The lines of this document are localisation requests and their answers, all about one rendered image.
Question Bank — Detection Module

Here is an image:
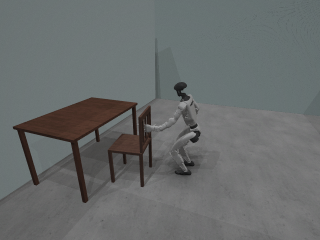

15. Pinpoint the robot left thigh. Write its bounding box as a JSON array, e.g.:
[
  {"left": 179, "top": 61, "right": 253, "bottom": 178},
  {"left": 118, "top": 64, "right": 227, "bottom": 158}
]
[{"left": 170, "top": 132, "right": 199, "bottom": 153}]

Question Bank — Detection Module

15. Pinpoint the robot right thigh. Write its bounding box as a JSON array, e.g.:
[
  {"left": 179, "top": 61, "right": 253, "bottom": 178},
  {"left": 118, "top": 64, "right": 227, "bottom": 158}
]
[{"left": 175, "top": 125, "right": 190, "bottom": 142}]

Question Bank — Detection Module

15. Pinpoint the chair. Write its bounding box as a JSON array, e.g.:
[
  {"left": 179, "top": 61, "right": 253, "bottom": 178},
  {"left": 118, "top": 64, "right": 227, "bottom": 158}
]
[{"left": 107, "top": 105, "right": 152, "bottom": 187}]

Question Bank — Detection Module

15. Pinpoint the right robot upper arm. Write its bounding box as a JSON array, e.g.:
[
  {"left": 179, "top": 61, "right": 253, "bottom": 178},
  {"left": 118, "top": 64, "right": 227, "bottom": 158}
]
[{"left": 188, "top": 94, "right": 200, "bottom": 112}]

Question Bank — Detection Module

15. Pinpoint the robot left forearm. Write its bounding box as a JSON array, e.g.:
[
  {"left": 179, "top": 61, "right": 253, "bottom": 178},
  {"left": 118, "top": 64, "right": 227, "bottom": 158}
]
[{"left": 152, "top": 119, "right": 175, "bottom": 132}]

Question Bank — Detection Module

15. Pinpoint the left robot hand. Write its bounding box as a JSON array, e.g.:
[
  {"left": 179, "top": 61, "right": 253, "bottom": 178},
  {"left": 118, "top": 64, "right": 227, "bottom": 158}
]
[{"left": 137, "top": 124, "right": 156, "bottom": 133}]

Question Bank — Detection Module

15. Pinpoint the left robot upper arm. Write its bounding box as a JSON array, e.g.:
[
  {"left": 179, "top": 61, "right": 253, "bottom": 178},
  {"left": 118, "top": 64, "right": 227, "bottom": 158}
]
[{"left": 168, "top": 102, "right": 187, "bottom": 124}]

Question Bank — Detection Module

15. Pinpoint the table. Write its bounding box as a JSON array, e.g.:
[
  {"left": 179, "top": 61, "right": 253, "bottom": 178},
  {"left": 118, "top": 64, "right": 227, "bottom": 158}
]
[{"left": 13, "top": 97, "right": 138, "bottom": 203}]

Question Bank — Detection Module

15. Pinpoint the robot thigh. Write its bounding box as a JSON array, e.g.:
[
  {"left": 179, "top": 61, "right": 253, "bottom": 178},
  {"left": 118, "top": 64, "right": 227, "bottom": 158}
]
[
  {"left": 170, "top": 132, "right": 199, "bottom": 153},
  {"left": 175, "top": 125, "right": 190, "bottom": 142}
]

